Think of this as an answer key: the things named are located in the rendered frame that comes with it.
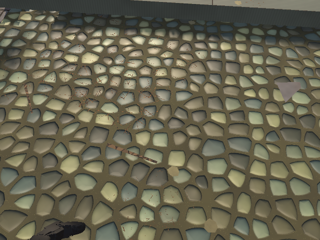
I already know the robot left hand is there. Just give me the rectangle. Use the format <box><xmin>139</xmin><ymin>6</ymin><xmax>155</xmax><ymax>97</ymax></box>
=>
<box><xmin>28</xmin><ymin>221</ymin><xmax>86</xmax><ymax>240</ymax></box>

